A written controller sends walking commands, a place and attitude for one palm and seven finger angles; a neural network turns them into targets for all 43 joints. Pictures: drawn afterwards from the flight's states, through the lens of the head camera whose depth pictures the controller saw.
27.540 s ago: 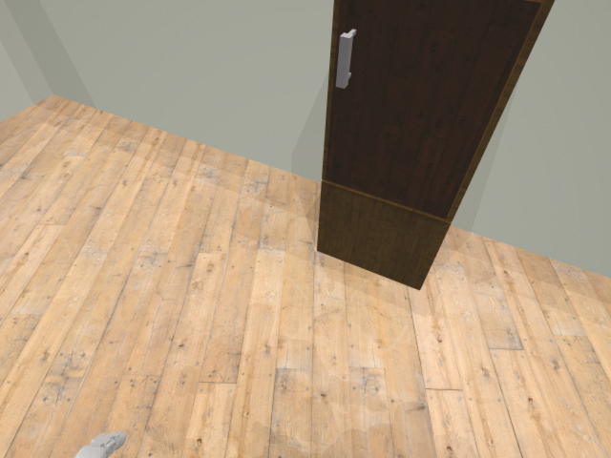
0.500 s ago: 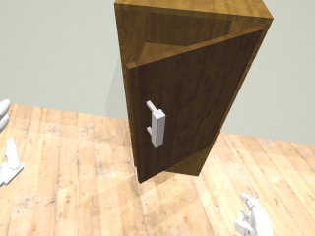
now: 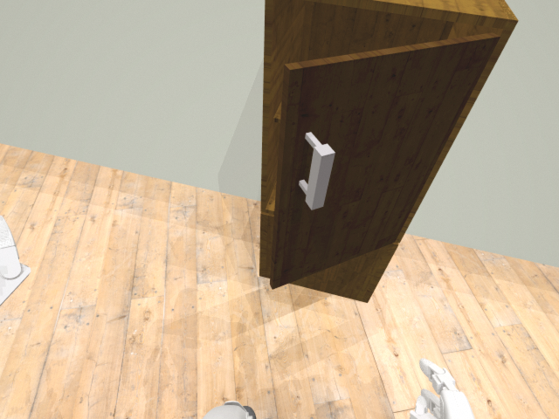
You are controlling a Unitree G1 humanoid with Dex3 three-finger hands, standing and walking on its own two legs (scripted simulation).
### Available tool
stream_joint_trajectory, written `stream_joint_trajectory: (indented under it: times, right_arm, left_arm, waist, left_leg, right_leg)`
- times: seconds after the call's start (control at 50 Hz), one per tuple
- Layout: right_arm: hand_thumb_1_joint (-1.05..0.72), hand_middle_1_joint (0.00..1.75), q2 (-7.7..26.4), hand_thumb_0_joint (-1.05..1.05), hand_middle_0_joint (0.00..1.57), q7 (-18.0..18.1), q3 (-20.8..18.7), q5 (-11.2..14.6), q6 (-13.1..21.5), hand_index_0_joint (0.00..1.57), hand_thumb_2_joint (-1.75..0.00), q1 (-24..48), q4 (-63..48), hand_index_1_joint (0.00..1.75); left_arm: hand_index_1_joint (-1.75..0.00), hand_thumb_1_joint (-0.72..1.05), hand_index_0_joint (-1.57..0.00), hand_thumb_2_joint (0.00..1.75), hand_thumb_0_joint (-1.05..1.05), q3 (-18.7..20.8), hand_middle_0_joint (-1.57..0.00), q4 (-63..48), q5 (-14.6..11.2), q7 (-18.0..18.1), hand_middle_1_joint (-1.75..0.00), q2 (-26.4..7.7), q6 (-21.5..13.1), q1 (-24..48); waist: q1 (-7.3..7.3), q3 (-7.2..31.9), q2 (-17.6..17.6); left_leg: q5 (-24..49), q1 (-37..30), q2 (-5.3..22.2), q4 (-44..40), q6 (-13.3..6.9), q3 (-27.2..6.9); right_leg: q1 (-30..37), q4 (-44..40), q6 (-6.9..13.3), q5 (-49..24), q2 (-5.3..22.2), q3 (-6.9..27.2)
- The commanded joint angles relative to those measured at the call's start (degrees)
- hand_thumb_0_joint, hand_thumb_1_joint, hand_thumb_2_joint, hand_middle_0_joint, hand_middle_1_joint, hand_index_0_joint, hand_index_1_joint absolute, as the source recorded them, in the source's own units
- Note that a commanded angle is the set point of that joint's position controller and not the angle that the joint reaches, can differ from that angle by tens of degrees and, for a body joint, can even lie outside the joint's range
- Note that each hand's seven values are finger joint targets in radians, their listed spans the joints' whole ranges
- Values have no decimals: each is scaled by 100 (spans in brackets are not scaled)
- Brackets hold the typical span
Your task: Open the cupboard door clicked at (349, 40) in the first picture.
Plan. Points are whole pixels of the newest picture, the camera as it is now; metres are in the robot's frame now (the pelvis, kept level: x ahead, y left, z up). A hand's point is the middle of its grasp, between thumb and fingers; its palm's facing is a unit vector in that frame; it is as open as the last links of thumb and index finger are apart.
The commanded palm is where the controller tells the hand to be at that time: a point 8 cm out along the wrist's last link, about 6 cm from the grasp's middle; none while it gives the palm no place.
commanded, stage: step back with the hand held close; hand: left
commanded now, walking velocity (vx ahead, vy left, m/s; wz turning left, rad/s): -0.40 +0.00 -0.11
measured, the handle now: (312, 171) +0.48 -0.04 +0.10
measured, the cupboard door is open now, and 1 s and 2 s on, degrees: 39 39 39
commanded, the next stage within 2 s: stop stepping back and stand still in 0.06 s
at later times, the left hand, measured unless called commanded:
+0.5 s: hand out of the picture +0.12 +0.28 +0.19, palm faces +0.36 -0.83 -0.44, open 7.4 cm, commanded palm +0.06 +0.32 +0.20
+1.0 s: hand (9, 390) +0.12 +0.22 +0.19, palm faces +0.29 -0.83 -0.47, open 7.4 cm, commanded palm +0.06 +0.27 +0.20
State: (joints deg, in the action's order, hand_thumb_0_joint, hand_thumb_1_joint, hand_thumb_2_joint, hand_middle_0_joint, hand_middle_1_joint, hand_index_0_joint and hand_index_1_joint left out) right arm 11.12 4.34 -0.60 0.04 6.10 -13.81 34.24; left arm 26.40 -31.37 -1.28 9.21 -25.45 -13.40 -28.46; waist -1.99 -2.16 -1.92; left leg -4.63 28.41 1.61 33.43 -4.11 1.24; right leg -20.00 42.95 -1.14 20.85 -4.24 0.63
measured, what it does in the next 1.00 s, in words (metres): walks backwards: right foot, then left foot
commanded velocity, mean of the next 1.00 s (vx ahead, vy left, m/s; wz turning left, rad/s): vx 0.07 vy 0.01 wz -0.02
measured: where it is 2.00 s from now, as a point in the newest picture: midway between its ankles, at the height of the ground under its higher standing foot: outside the picture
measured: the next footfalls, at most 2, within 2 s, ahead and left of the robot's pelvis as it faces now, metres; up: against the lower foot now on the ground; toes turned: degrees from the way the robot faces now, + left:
right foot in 0.08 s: -0.02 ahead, -0.11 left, +0.00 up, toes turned +2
left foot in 0.34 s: -0.08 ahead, +0.14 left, +0.00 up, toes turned -2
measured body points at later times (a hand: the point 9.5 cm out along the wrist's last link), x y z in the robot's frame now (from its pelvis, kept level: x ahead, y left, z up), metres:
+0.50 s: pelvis -0.10 +0.03 +0.02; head -0.10 +0.06 +0.47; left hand +0.10 +0.32 +0.22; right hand +0.05 -0.21 -0.04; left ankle -0.12 +0.14 -0.72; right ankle -0.09 -0.06 -0.70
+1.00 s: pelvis -0.13 +0.00 +0.03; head -0.13 -0.01 +0.48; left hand +0.09 +0.26 +0.22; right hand -0.03 -0.29 -0.07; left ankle -0.08 +0.15 -0.68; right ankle -0.14 -0.02 -0.72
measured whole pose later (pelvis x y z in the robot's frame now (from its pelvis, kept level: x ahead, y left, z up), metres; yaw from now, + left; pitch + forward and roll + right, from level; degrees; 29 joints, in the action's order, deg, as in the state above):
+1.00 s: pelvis -0.13 +0.00 +0.03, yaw -9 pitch -1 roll +3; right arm 14.7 4.0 -2.3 0.6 4.9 -13.0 38.0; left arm 22.5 -21.8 -1.4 9.6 -21.7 -15.0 -30.3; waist -1.5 -0.3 1.0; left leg -15.5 22.1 0.7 43.0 -1.0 1.3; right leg -8.8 20.6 6.9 11.4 -4.2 -3.0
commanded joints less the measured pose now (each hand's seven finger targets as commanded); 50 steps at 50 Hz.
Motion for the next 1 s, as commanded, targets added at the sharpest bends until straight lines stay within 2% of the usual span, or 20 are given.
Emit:
stream_joint_trajectory:
  times: [0.0,0.04,0.06,0.08,0.1,0.14,0.2,0.28,0.3,0.34,0.36,0.38,0.4,0.46,0.62,0.64,0.68,0.7,0.8,0.98]
  right_arm:
    - [-90,30,812,0,20,-64,-333,16,390,20,-90,764,-838,30]
    - [-90,30,790,0,20,-94,-332,-26,373,20,-90,885,-774,30]
    - [-90,30,676,0,20,-134,-315,-22,340,20,-90,851,-731,30]
    - [-90,30,604,0,20,-163,-344,-3,286,20,-90,781,-671,30]
    - [-90,30,724,0,20,-210,-391,39,265,20,-90,852,-577,30]
    - [-90,30,706,0,20,-194,-350,-16,316,20,-90,957,-565,30]
    - [-90,30,574,0,20,-26,-131,-13,192,20,-90,924,-660,30]
    - [-90,30,631,0,20,105,-76,1,364,20,-90,619,-608,30]
    - [-90,30,743,0,20,97,-119,20,401,20,-90,625,-691,30]
    - [-90,30,834,0,20,4,-215,100,409,20,-90,465,-862,30]
    - [-90,30,872,0,20,-79,-289,116,406,20,-90,435,-917,30]
    - [-90,30,740,0,20,-88,-239,40,391,20,-90,357,-909,30]
    - [-90,30,653,0,20,-131,-202,-24,399,20,-90,405,-831,30]
    - [-90,30,731,0,20,-217,-198,-31,488,20,-90,513,-728,30]
    - [-90,30,821,0,20,-40,-144,-56,246,20,-90,635,-651,30]
    - [-90,30,785,0,20,-33,-148,-55,231,20,-90,663,-658,30]
    - [-90,30,753,0,20,-84,-241,2,208,20,-90,565,-680,30]
    - [-90,30,827,0,20,-110,-341,24,187,20,-90,609,-665,30]
    - [-90,30,670,0,20,-88,-164,11,171,20,-90,644,-486,30]
    - [-90,30,692,0,20,-67,-239,53,200,20,-90,714,-649,30]
  left_arm:
    - [-30,90,-20,90,0,643,-20,-806,-152,93,-30,-685,-281,-326]
    - [-30,90,-20,90,0,718,-20,-830,-216,61,-30,-853,-315,-287]
    - [-30,90,-20,90,0,566,-20,-875,-238,36,-30,-785,-363,-93]
    - [-30,90,-20,90,0,525,-20,-933,-182,45,-30,-924,-408,139]
    - [-30,90,-20,90,0,261,-20,-961,-69,98,-30,-900,-376,640]
    - [-30,90,-20,90,0,427,-20,-1114,-12,92,-30,-1079,-302,804]
    - [-30,90,-20,90,0,311,-20,-812,-42,101,-30,-898,-217,877]
    - [-30,90,-20,90,0,273,-20,-660,-31,175,-30,-692,-172,800]
    - [-30,90,-20,90,0,301,-20,-824,-72,180,-30,-691,-194,730]
    - [-30,90,-20,90,0,475,-20,-986,-55,171,-30,-893,-235,317]
    - [-30,90,-20,90,0,538,-20,-963,-98,103,-30,-870,-220,25]
    - [-30,90,-20,90,0,650,-20,-1124,-148,45,-30,-993,-186,-91]
    - [-30,90,-20,90,0,682,-20,-1283,-160,-19,-30,-1014,-169,-153]
    - [-30,90,-20,90,0,319,-20,-1364,-74,-35,-30,-682,-137,0]
    - [-30,90,-20,90,0,536,-20,-590,-44,77,-30,-945,-4,-45]
    - [-30,90,-20,90,0,671,-20,-567,-22,86,-30,-1125,-17,-61]
    - [-30,90,-20,90,0,636,-20,-482,-48,94,-30,-1064,-3,-40]
    - [-30,90,-20,90,0,479,-20,-577,-66,91,-30,-908,-81,73]
    - [-30,90,-20,90,0,503,-20,-247,9,152,-30,-842,-377,59]
    - [-30,90,-20,90,0,546,-20,-62,-80,176,-30,-790,-460,-346]
  waist:
    - [221,624,-1017]
    - [230,464,-1033]
    - [196,456,-408]
    - [192,413,898]
    - [307,237,1626]
    - [265,537,1668]
    - [190,638,944]
    - [163,992,69]
    - [198,1057,-305]
    - [235,1327,-681]
    - [274,1414,-428]
    - [91,1230,-1020]
    - [77,970,-1408]
    - [90,354,-968]
    - [82,273,-539]
    - [93,364,-147]
    - [136,715,1332]
    - [182,594,1302]
    - [93,583,289]
    - [307,483,832]
  left_leg:
    - [-3112,480,1295,-2179,-49,-1030]
    - [-2896,147,1180,-1823,176,-693]
    - [-2498,-230,862,-989,374,-465]
    - [-1973,-929,226,908,686,6]
    - [-1985,-581,-277,2677,772,-115]
    - [-2125,-47,-293,3444,699,-537]
    - [-1883,-415,-152,2064,561,-142]
    - [-988,-1727,-279,-1281,371,101]
    - [-364,-2001,177,-1722,312,-273]
    - [1997,-2892,1087,-1217,106,-1003]
    - [2868,-3219,1145,-1045,78,-824]
    - [3652,-3278,1015,-1080,154,-921]
    - [3810,-3022,1088,-1327,279,-1158]
    - [1492,-1958,1254,-1643,13,-875]
    - [-1935,-631,986,-1376,-142,-669]
    - [-1834,-433,780,-951,-56,-504]
    - [-2253,251,-118,1075,288,166]
    - [-2400,393,-210,2210,340,-87]
    - [-1318,339,-49,2348,423,-184]
    - [-970,-378,-92,381,300,53]
  right_leg:
    - [979,-35,169,758,-108,-253]
    - [709,-1148,309,815,122,-21]
    - [198,-2033,487,1029,579,788]
    - [-1118,-3201,869,1541,1627,2602]
    - [-1577,-3702,989,861,2461,3490]
    - [-783,-2963,855,-1701,2083,2522]
    - [253,-2162,855,-2915,1637,1495]
    - [902,-1758,423,-2205,991,1027]
    - [951,-1413,247,-1979,662,805]
    - [143,-828,64,-749,328,249]
    - [-93,-629,49,-476,206,89]
    - [-517,-327,-67,-259,128,-301]
    - [-656,14,-93,226,134,-311]
    - [-235,66,-2,142,246,-320]
    - [1538,-1924,150,-316,273,-412]
    - [1789,-2176,309,-432,544,80]
    - [1955,-2930,890,-23,1893,2554]
    - [1747,-3184,758,-178,2234,2845]
    - [1676,-2732,370,-2297,1778,1268]
    - [1711,-2926,9,-2298,1629,1026]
